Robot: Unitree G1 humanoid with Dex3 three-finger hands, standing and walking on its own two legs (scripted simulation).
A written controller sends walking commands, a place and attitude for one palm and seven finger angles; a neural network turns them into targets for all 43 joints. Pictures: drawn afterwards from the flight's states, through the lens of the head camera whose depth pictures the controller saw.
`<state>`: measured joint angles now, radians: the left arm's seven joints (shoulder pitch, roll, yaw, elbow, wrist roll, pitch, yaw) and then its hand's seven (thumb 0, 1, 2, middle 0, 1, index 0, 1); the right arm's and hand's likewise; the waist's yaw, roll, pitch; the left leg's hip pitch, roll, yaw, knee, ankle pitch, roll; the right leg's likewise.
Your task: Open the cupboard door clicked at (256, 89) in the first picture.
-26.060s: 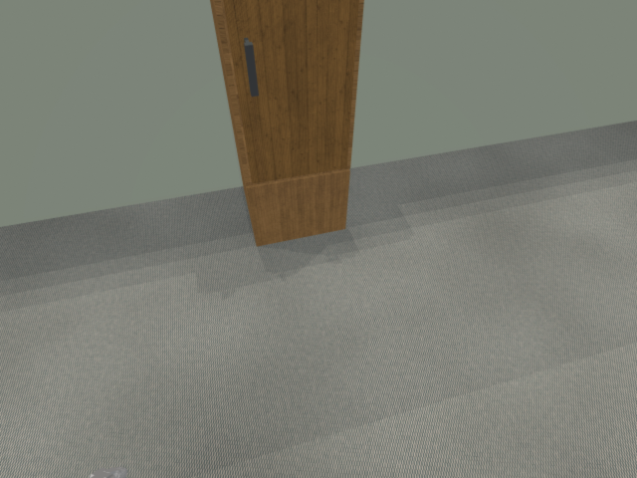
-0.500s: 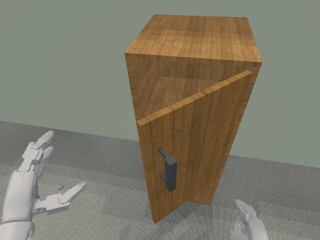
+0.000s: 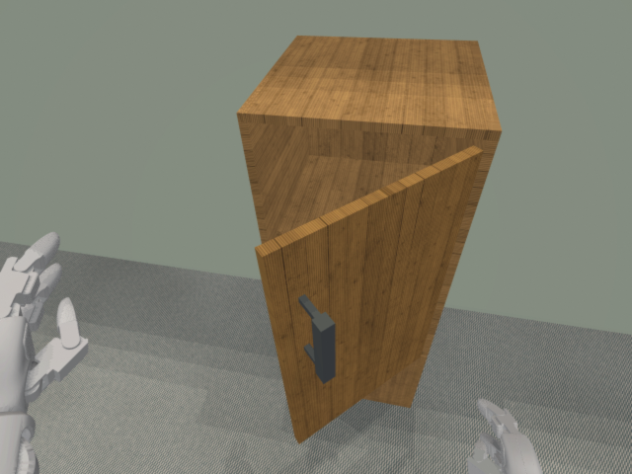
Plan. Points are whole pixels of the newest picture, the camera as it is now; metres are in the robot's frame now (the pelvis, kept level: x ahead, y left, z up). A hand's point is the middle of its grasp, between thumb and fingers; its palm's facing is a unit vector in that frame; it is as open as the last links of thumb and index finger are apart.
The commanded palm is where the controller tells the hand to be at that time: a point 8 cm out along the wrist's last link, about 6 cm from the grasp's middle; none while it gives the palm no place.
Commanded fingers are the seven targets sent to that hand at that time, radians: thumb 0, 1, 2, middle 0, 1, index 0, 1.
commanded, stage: draw the hand back to the body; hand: left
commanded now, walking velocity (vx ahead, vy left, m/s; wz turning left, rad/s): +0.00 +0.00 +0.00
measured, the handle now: (316, 339) +0.30 +0.05 +0.01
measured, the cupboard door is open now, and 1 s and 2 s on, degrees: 46 46 46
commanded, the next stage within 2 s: step back with the hand held close in 0.12 s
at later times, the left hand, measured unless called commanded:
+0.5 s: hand (67, 355) +0.17 +0.27 +0.15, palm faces +0.38 -0.79 -0.49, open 7.4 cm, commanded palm +0.11 +0.31 +0.17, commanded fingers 0.00 0.90 0.90 -0.20 -0.30 -0.20 -0.30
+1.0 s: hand out of the picture +0.10 +0.29 +0.16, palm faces +0.44 -0.78 -0.45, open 7.4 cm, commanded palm +0.04 +0.33 +0.17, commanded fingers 0.00 0.90 0.90 -0.20 -0.30 -0.20 -0.30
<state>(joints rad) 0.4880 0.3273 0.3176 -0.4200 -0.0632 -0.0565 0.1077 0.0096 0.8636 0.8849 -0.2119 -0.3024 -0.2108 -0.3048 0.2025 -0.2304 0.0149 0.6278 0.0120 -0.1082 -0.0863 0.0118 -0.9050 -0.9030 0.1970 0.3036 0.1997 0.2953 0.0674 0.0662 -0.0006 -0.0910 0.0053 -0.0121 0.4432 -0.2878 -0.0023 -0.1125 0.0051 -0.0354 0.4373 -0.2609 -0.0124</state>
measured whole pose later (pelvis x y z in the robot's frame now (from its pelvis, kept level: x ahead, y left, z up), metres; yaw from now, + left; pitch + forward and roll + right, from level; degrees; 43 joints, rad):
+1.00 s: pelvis -0.10 +0.03 -0.01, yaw +0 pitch +0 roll -2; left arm 0.54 0.39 0.42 -0.54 -0.02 -0.19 0.17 0.01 0.89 0.90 -0.22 -0.30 -0.22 -0.31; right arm 0.22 -0.22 0.00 0.59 0.01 -0.05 -0.08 0.01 -0.90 -0.90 0.20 0.30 0.20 0.30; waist 0.00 0.01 0.03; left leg -0.41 0.00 -0.02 0.62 -0.22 0.03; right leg -0.38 -0.01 -0.04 0.52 -0.17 0.02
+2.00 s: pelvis -0.28 +0.05 -0.01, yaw -2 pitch -1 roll -1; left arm 0.47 0.43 0.45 -0.46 -0.06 -0.15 0.15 0.01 0.89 0.90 -0.22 -0.30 -0.21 -0.31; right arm 0.25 -0.16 0.03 0.69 -0.01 -0.14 -0.07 0.01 -0.90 -0.90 0.20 0.30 0.20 0.30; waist -0.04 -0.04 -0.02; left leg -0.37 -0.05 0.01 0.43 -0.08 0.04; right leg -0.22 0.06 0.03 0.76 -0.51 -0.01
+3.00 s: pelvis -0.32 +0.08 -0.01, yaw +2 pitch -1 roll +1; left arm 0.27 0.16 0.03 0.87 0.02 0.06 0.02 -0.01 0.96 0.90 -0.21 -0.30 -0.21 -0.30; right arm 0.19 -0.23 0.00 0.94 -0.03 0.02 -0.01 0.01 -0.91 -0.90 0.20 0.30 0.20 0.29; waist -0.01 -0.03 0.06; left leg -0.28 0.02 0.00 0.57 -0.28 -0.02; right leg -0.24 -0.04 -0.10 0.60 -0.34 -0.02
